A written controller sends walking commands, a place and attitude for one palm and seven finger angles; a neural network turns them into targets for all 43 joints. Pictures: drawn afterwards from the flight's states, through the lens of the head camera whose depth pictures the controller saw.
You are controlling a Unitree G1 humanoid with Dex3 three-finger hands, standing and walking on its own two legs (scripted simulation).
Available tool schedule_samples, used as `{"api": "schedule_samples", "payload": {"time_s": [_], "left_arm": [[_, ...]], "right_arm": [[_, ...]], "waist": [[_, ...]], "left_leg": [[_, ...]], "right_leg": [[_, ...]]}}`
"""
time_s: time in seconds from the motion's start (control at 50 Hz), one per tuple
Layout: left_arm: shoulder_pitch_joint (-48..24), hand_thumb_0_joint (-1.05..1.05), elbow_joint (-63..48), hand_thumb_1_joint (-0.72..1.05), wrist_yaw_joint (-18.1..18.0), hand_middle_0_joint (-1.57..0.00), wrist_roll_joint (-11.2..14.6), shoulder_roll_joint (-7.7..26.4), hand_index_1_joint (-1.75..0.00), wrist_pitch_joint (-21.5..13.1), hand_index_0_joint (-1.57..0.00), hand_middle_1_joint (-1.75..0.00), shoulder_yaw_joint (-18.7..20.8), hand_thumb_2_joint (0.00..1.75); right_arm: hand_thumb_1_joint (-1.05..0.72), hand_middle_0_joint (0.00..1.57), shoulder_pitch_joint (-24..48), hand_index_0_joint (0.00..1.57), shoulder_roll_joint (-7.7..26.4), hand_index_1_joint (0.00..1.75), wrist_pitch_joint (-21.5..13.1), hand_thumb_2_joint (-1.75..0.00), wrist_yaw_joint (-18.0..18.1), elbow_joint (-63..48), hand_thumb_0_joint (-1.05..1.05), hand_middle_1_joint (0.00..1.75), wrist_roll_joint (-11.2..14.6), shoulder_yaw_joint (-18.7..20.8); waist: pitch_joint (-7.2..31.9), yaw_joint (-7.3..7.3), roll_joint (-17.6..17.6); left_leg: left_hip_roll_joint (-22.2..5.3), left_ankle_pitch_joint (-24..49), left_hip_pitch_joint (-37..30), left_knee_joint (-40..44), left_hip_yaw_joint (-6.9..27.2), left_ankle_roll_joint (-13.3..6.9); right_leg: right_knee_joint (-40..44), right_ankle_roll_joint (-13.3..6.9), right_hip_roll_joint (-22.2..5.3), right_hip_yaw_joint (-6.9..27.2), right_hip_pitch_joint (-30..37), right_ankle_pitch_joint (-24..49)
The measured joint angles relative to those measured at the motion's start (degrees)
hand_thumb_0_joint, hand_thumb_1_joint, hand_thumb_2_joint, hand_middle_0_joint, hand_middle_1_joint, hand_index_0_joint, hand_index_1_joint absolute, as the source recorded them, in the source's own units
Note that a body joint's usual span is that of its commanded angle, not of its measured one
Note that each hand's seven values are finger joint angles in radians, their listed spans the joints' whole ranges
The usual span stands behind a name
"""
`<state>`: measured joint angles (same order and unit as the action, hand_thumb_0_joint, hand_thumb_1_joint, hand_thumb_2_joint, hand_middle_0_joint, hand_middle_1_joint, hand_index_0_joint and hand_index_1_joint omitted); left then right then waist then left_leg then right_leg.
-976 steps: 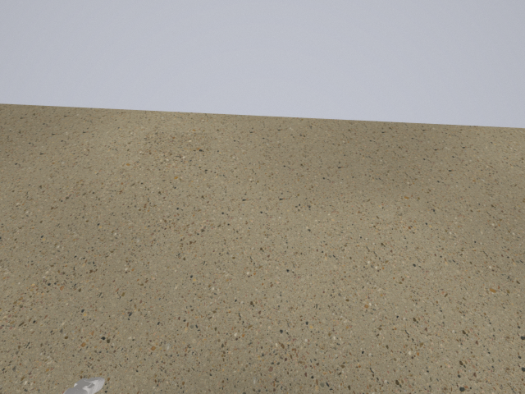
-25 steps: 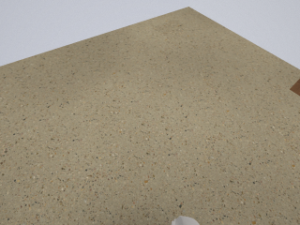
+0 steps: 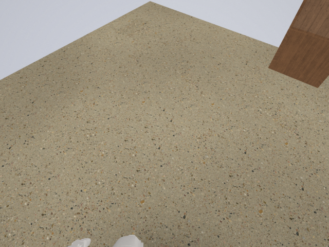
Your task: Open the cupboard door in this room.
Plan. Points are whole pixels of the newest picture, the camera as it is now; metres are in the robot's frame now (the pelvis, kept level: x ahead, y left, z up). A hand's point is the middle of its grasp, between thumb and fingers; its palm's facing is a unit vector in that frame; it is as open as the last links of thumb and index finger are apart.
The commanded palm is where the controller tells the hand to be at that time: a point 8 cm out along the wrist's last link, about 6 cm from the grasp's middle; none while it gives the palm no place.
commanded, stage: turn or walk to find it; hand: left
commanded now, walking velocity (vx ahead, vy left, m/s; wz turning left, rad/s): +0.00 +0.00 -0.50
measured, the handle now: out of the picture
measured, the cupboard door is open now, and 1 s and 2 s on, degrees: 0 0 0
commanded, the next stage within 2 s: none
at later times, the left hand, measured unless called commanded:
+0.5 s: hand (114, 230) +0.18 +0.15 -0.15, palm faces -0.31 -0.92 -0.22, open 7.4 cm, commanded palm none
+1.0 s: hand (137, 216) +0.22 +0.10 -0.19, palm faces -0.35 -0.92 -0.18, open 7.4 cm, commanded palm none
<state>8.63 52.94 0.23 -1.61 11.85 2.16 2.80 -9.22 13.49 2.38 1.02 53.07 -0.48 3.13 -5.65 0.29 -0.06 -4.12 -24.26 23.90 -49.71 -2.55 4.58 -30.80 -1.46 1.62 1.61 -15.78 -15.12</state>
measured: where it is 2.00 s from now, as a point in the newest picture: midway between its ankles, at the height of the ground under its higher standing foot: (219, 180)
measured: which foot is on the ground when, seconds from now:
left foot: up 0.00-0.06, down 0.08-0.54, up 0.56-0.98, down 1.00-1.00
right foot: down 0.00-0.08, up 0.10-0.52, down 0.54-1.00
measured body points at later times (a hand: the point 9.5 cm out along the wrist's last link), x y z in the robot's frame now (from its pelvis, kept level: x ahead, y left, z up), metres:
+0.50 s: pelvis +0.03 -0.01 +0.00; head +0.05 -0.03 +0.45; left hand +0.19 +0.20 -0.13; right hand -0.06 -0.25 -0.15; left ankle +0.01 +0.13 -0.73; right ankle +0.00 -0.14 -0.71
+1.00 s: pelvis +0.21 -0.09 -0.01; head +0.24 -0.09 +0.43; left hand +0.24 +0.14 -0.17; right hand +0.23 -0.36 -0.14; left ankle +0.35 -0.03 -0.74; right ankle +0.02 -0.14 -0.73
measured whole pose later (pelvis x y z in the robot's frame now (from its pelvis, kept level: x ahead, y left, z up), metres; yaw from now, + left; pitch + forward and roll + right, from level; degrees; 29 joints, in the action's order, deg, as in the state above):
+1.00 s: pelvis +0.21 -0.09 -0.01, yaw -26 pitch +0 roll -1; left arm 22.1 64.2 -0.2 -1.3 9.9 -3.0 2.3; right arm -5.4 11.7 -2.5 -1.9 53.5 -1.5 2.4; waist -4.5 -2.5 0.0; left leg -5.3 -9.8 26.0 -34.7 -6.8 1.7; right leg -25.6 -0.2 0.7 -0.8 1.9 -26.8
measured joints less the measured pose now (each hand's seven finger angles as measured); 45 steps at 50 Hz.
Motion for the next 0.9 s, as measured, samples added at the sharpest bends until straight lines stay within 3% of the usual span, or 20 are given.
{"api": "schedule_samples", "payload": {"time_s": [0.06,0.08,0.12,0.16,0.2,0.26,0.42,0.5,0.54,0.56,0.6,0.66,0.8,0.9], "left_arm": [[0.6,0.01,0.4,0.90,-0.1,-0.20,0.2,0.9,-0.30,0.5,-0.20,-0.30,0.5,0.89],[0.9,0.01,0.4,0.90,-0.1,-0.20,0.4,1.3,-0.30,0.8,-0.20,-0.30,0.7,0.89],[0.8,0.01,0.8,0.90,-0.1,-0.20,0.5,2.3,-0.30,1.5,-0.20,-0.30,1.3,0.89],[1.1,0.01,1.2,0.90,0.3,-0.20,0.2,2.7,-0.30,1.9,-0.20,-0.30,1.8,0.89],[1.4,0.01,1.3,0.90,0.8,-0.20,0.1,3.1,-0.30,1.9,-0.20,-0.30,2.3,0.89],[2.4,0.01,1.4,0.90,1.6,-0.20,-0.1,3.1,-0.29,1.8,-0.20,-0.29,2.5,0.90],[2.1,0.01,2.1,0.91,2.8,-0.19,-0.3,1.7,-0.29,1.7,-0.19,-0.29,2.0,0.90],[0.2,0.01,1.6,0.91,2.9,-0.19,-0.3,0.7,-0.29,0.7,-0.19,-0.29,1.5,0.90],[-0.5,0.01,0.9,0.91,2.8,-0.19,-0.3,0.5,-0.29,-0.8,-0.19,-0.29,1.1,0.90],[-1.1,0.01,0.8,0.91,2.5,-0.19,-0.3,0.2,-0.29,-2.0,-0.20,-0.29,1.0,0.90],[-0.9,0.01,0.6,0.90,1.7,-0.19,0.3,-0.6,-0.29,-3.5,-0.20,-0.29,0.5,0.90],[1.5,0.00,1.5,0.90,0.8,-0.20,0.5,-1.4,-0.30,-4.3,-0.20,-0.29,0.0,0.90],[8.0,0.00,6.7,0.91,0.3,-0.20,0.2,-2.2,-0.30,-5.1,-0.20,-0.30,-0.7,0.89],[11.0,0.01,9.3,0.91,-0.1,-0.20,0.2,-2.3,-0.30,-5.5,-0.20,-0.30,-0.9,0.89]], "right_arm": [[-0.90,0.20,0.5,0.20,-0.7,0.30,-1.0,-0.90,0.2,-0.9,0.01,0.29,0.2,-0.4],[-0.90,0.20,0.3,0.20,-0.9,0.30,-1.6,-0.90,0.2,-1.1,0.01,0.29,0.2,-0.6],[-0.90,0.20,0.4,0.20,-1.8,0.30,-2.1,-0.90,0.1,-1.4,0.01,0.29,-0.1,-1.1],[-0.90,0.20,0.0,0.20,-2.4,0.30,-2.3,-0.90,0.0,-1.7,0.01,0.30,-0.5,-1.5],[-0.90,0.20,-0.7,0.20,-2.8,0.30,-2.3,-0.90,0.0,-1.7,0.01,0.30,-0.8,-1.6],[-0.90,0.20,-2.2,0.21,-3.2,0.30,-2.7,-0.90,-0.1,-1.1,0.01,0.30,-0.9,-1.5],[-0.90,0.20,-7.5,0.21,-2.6,0.30,-4.1,-0.90,-0.7,2.0,0.01,0.30,-1.2,-0.3],[-0.90,0.20,-10.2,0.21,-1.0,0.30,-3.6,-0.90,-1.0,4.3,0.01,0.30,-1.4,0.5],[-0.90,0.20,-12.1,0.21,-0.2,0.30,-3.3,-0.90,-1.2,5.3,0.01,0.30,-1.2,0.8],[-0.90,0.20,-12.4,0.20,0.3,0.30,-2.7,-0.90,-1.3,6.0,0.01,0.30,-0.9,0.9],[-0.90,0.20,-11.9,0.20,0.9,0.30,-0.9,-0.90,-1.4,7.3,0.01,0.30,-0.7,0.8],[-0.90,0.20,-9.6,0.20,1.2,0.30,-0.6,-0.90,-1.6,7.4,0.01,0.29,-1.0,0.9],[-0.91,0.19,-2.7,0.20,0.1,0.30,-2.6,-0.90,-2.4,2.7,0.01,0.29,-1.1,0.7],[-0.91,0.19,1.6,0.20,-1.0,0.30,-3.1,-0.90,-3.0,1.2,0.01,0.29,-0.9,0.2]], "waist": [[0.6,-0.50,0.9],[1.0,-0.57,1.2],[0.8,-1.13,2.7],[0.8,-1.17,2.6],[0.8,-1.24,2.4],[1.6,-1.38,1.8],[2.7,0.61,-0.1],[2.6,2.16,-1.5],[2.7,2.35,-2.1],[2.4,2.25,-2.8],[2.2,1.81,-3.1],[2.4,1.03,-2.5],[2.6,0.52,-1.7],[1.8,-1.21,-1.3]], "left_leg": [[1.1,4.1,-5.0,11.3,-0.8,-0.6],[1.1,6.3,-6.6,15.2,-1.0,-1.7],[1.3,6.6,-6.7,14.8,-2.8,-4.3],[0.5,6.5,-7.6,15.5,-4.0,-5.4],[-0.1,7.3,-9.1,17.7,-5.0,-5.6],[-0.9,8.4,-11.2,20.9,-7.0,-5.4],[-3.3,8.2,-15.2,24.6,-12.5,-3.6],[-5.7,5.5,-16.2,21.8,-14.9,-1.3],[-7.6,2.2,-15.2,16.6,-15.2,-0.2],[-8.4,-1.8,-13.3,10.7,-13.1,-0.4],[-6.7,-5.8,-7.5,-3.5,-7.1,-1.1],[-4.5,-0.2,0.0,-14.7,-3.7,-1.3],[-4.4,10.7,9.8,-7.5,-2.3,0.0],[-3.7,14.3,10.0,2.4,-2.5,-0.7]], "right_leg": [[-2.0,1.0,0.6,1.4,-1.5,-0.7],[-3.5,1.4,0.9,1.8,-2.4,-1.3],[-11.8,2.0,0.9,2.5,-5.5,-8.8],[-23.1,2.8,1.0,1.3,-9.0,-12.5],[-31.1,3.5,0.0,-0.1,-11.2,-11.2],[-34.4,4.3,-2.2,-2.0,-12.0,-8.2],[-21.7,4.3,-6.5,-5.2,-9.0,-7.1],[-10.0,3.1,-6.3,-7.6,-5.1,-7.4],[-2.8,1.6,-5.2,-8.8,-1.7,-3.5],[-4.0,0.7,-4.4,-9.1,-1.9,-1.9],[-6.1,-0.5,-3.6,-9.1,-1.5,-3.8],[-1.9,-0.8,-2.6,-7.6,2.4,-4.0],[8.7,-1.2,-0.7,-5.2,11.1,-2.2],[11.2,-0.4,0.1,-4.1,15.8,-4.5]]}}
